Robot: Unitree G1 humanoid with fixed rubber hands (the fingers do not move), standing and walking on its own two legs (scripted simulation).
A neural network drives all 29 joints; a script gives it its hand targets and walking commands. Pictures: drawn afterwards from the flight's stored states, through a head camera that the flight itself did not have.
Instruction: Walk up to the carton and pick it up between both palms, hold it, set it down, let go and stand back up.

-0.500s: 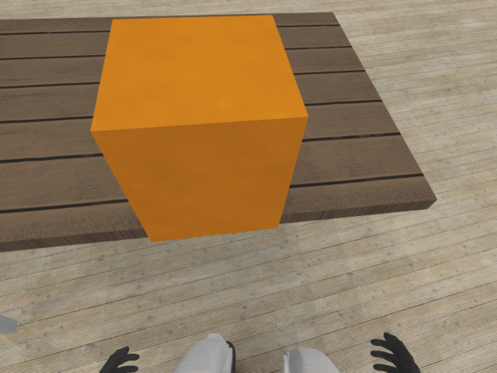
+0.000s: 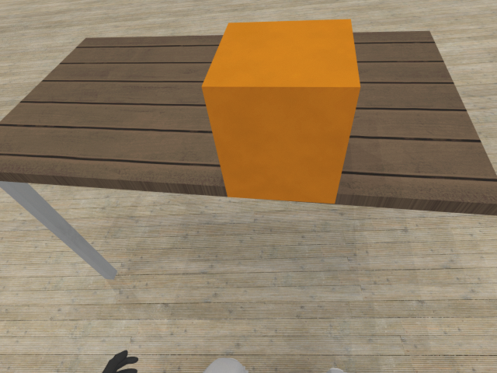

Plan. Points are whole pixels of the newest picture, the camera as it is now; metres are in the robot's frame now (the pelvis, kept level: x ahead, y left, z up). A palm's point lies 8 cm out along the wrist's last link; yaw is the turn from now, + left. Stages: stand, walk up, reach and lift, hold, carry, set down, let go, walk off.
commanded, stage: walk up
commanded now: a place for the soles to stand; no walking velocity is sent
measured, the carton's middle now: (283, 116) +0.54 -0.05 +0.11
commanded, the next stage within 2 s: none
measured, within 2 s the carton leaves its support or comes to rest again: neither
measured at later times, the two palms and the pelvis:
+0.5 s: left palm out of the picture +0.09 +0.30 -0.11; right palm out of the picture +0.06 -0.19 -0.10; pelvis +0.05 +0.04 +0.01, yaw +5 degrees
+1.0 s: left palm (99, 369) +0.17 +0.30 -0.12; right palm (396, 360) +0.18 -0.20 -0.10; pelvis +0.07 +0.04 +0.00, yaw +1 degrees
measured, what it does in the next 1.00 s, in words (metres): steps on the spot: left foot, then right foot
